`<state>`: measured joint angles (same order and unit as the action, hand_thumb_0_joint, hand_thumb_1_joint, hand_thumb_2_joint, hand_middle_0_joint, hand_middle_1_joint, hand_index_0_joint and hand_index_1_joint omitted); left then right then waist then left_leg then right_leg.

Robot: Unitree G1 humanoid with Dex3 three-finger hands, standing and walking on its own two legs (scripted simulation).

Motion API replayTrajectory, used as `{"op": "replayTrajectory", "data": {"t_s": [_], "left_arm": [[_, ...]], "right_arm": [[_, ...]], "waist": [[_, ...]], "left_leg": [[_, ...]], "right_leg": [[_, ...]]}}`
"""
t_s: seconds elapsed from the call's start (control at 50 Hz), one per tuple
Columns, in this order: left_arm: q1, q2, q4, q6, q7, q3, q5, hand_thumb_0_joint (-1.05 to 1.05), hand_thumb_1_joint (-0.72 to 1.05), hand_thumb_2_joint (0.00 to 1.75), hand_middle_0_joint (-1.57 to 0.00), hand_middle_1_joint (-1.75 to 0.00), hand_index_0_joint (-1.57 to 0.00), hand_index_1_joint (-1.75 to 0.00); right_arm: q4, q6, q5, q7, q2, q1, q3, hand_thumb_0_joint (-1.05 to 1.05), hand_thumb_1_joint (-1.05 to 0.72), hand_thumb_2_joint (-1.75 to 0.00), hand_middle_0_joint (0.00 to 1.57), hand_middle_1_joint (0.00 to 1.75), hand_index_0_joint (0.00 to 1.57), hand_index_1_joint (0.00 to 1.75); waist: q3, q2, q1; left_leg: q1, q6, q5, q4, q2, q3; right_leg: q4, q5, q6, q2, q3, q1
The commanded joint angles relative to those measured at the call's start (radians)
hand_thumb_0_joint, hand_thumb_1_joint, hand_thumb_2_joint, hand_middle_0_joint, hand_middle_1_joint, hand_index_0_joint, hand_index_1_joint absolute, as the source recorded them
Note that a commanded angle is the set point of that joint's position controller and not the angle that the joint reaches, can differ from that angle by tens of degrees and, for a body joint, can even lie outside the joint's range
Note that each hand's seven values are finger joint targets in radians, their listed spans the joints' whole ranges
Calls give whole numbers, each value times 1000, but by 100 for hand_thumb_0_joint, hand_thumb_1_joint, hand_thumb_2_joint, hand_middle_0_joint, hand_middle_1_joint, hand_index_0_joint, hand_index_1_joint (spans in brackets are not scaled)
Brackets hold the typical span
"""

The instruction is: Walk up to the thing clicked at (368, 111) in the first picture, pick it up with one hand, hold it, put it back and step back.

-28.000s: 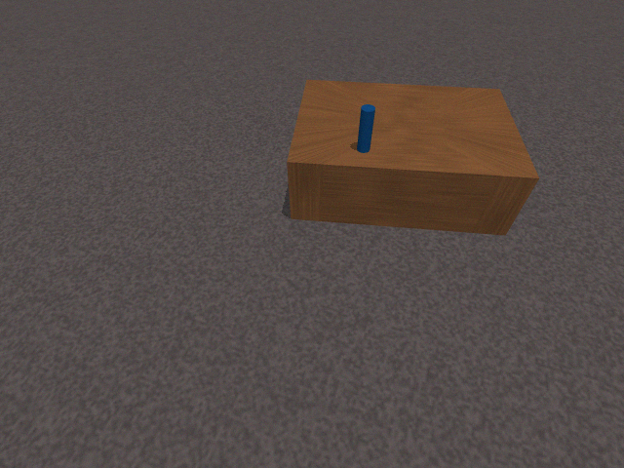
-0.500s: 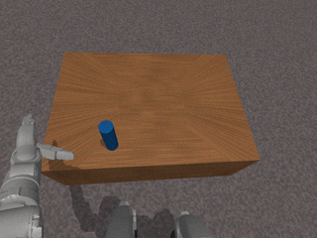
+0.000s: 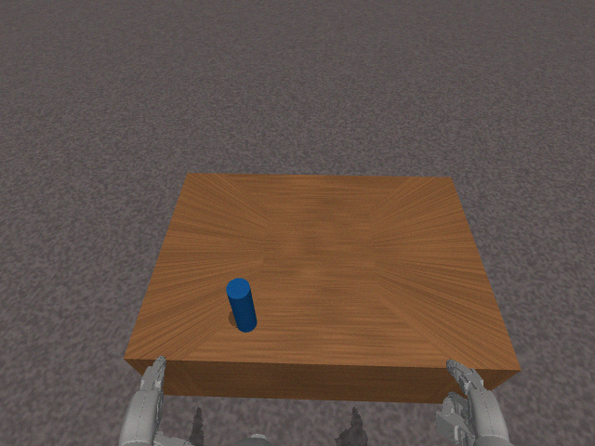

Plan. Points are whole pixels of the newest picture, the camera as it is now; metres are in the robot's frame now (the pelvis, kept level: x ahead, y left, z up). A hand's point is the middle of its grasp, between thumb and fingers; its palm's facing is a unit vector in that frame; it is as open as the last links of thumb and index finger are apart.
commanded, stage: home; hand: left
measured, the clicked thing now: (242, 307) +0.46 +0.17 -0.31
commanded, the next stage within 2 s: stand in 1.94 s
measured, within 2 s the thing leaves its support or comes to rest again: neither
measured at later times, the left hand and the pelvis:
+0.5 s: hand out of the picture +0.14 +0.17 -0.10, palm faces -0.02 -0.95 -0.32, open 17.4 cm; pelvis -0.01 -0.02 +0.00, yaw +1 degrees
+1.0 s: hand out of the picture +0.05 +0.25 -0.11, palm faces -0.01 -0.93 -0.37, open 17.5 cm; pelvis -0.01 +0.01 +0.04, yaw +1 degrees
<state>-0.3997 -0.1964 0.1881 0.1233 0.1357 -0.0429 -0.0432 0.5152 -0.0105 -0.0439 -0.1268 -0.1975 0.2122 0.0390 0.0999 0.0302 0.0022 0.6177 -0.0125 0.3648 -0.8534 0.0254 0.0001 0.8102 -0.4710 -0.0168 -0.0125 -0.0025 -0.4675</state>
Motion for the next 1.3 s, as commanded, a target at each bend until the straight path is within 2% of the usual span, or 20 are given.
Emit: {"op": "replayTrajectory", "data": {"t_s": [0.0,0.02,0.08,0.18,0.26,0.36,0.38,0.4,0.42,0.48,0.54,0.62,0.66,0.78,0.86,0.92,0.98,1.04,1.18,1.28], "left_arm": [[137,-159,-278,-45,21,104,14,0,-53,6,-5,-5,-5,-5],[149,-140,-285,-44,19,83,16,0,-52,7,-5,-6,-5,-6],[124,-120,-284,-37,18,77,17,0,-53,7,-5,-6,-5,-5],[-11,-83,-248,-17,17,59,19,0,-55,6,-5,-5,-5,-5],[-39,-101,-229,-14,15,78,20,0,-56,5,-5,-5,-5,-5],[14,-133,-271,-20,17,102,22,0,-56,5,-5,-5,-5,-5],[107,-233,80,-74,-32,126,123,0,-50,9,-6,-6,-6,-6],[99,-269,130,-100,-57,134,132,0,-50,9,-6,-6,-6,-6],[127,-271,152,-119,-70,133,134,0,-50,9,-6,-6,-6,-6],[126,-254,238,-150,-91,100,110,0,-57,4,-5,-5,-5,-5],[158,-273,336,-162,-95,100,96,0,-55,5,-5,-5,-5,-5],[161,-287,445,-165,-88,97,87,0,-55,6,-5,-5,-5,-5],[161,-298,490,-166,-82,98,81,0,-55,6,-5,-5,-5,-5],[180,-311,598,-152,-77,93,74,0,-59,3,-5,-5,-5,-4],[181,-319,666,-146,-79,85,75,0,-56,5,-5,-5,-5,-5],[184,-324,714,-138,-85,83,77,0,-59,3,-5,-5,-5,-4],[186,-332,751,-141,-88,82,75,0,-56,5,-5,-5,-5,-5],[199,-332,782,-141,-90,78,74,0,-56,5,-5,-5,-5,-5],[174,-328,841,-137,-98,73,74,0,-57,4,-5,-5,-5,-5],[195,-335,855,-147,-99,70,75,0,-55,6,-5,-5,-5,-5]], "right_arm": [[-153,56,11,-29,-136,-35,-56,0,-90,-90,20,30,20,30],[-151,63,15,-34,-131,-34,-54,0,-90,-90,20,30,20,30],[-157,78,20,-39,-125,-36,-52,0,-90,-90,20,30,20,30],[-175,101,22,-35,-127,-37,-54,0,-90,-90,20,30,20,30],[-171,107,20,-26,-132,-38,-54,0,-90,-90,20,30,20,30],[-175,113,19,-29,-131,-32,-57,0,-90,-90,20,30,20,30],[52,63,127,26,-205,-56,-100,0,-90,-91,20,30,20,30],[76,43,135,50,-211,-45,-110,0,-90,-90,20,30,20,30],[86,41,135,61,-226,-52,-112,0,-90,-90,20,30,20,30],[109,44,107,97,-235,-57,-112,0,-90,-90,20,30,20,30],[169,46,91,111,-233,-48,-112,0,-90,-90,20,30,20,30],[229,35,89,116,-238,-58,-110,0,-90,-90,20,30,20,30],[254,28,87,115,-236,-46,-107,0,-90,-90,20,30,20,30],[338,22,78,108,-273,-44,-105,0,-90,-90,20,30,20,30],[387,16,74,107,-287,-71,-98,0,-90,-90,20,30,20,30],[417,11,72,105,-309,-79,-99,0,-90,-90,20,30,20,30],[439,15,68,106,-309,-92,-96,0,-90,-90,20,30,20,30],[464,16,66,106,-312,-91,-95,0,-90,-90,20,30,20,30],[497,11,63,108,-332,-114,-97,0,-90,-90,20,30,20,30],[517,14,58,112,-322,-111,-91,0,-90,-90,20,30,20,30]], "waist": [[71,-15,-45],[77,-1,-49],[51,37,-40],[90,-13,-15],[70,-52,-9],[75,-33,-12],[7,-35,-12],[35,-61,-20],[25,-53,-21],[-19,5,6],[-41,-33,-13],[-79,-55,-4],[-57,-76,-6],[-42,-21,-6],[-98,-19,1],[-135,24,0],[-122,6,3],[-139,-5,-3],[-164,29,3],[-140,-18,-10]], "left_leg": [[-198,-9,-125,115,-5,-20],[-210,-8,-116,117,-4,-18],[-197,-2,-59,123,-10,-20],[-187,-3,-106,99,-15,-15],[-151,-8,-124,79,-14,-15],[-143,-11,-114,68,-13,-22],[-196,-1,-107,131,-4,41],[-253,-12,-76,143,3,49],[-285,-23,-81,167,17,64],[-295,-40,-119,215,27,90],[-336,-21,-227,240,25,80],[-358,-19,-288,282,24,78],[-377,-16,-357,289,24,70],[-484,-17,-411,380,54,102],[-474,-10,-293,443,57,122],[-451,-7,-148,511,69,152],[-469,-9,-186,525,69,153],[-478,-5,-175,539,70,150],[-443,0,-29,599,79,174],[-489,-5,-117,560,70,148]], "right_leg": [[-142,213,14,-15,-19,-88],[-139,199,16,-15,-20,-93],[-146,137,24,-9,-17,-108],[-146,173,21,-9,-25,-68],[-143,196,15,-4,-15,-69],[-145,197,9,2,6,-77],[-218,132,67,101,94,39],[-239,83,80,121,138,26],[-234,63,89,125,155,3],[-243,132,69,101,92,52],[-271,303,64,110,109,103],[-327,365,47,112,94,170],[-333,475,42,121,91,241],[-372,390,36,107,60,270],[-433,297,33,110,61,271],[-450,211,31,98,51,266],[-467,246,30,110,61,292],[-488,224,27,113,65,281],[-498,157,26,100,54,269],[-536,162,27,122,76,259]]}}
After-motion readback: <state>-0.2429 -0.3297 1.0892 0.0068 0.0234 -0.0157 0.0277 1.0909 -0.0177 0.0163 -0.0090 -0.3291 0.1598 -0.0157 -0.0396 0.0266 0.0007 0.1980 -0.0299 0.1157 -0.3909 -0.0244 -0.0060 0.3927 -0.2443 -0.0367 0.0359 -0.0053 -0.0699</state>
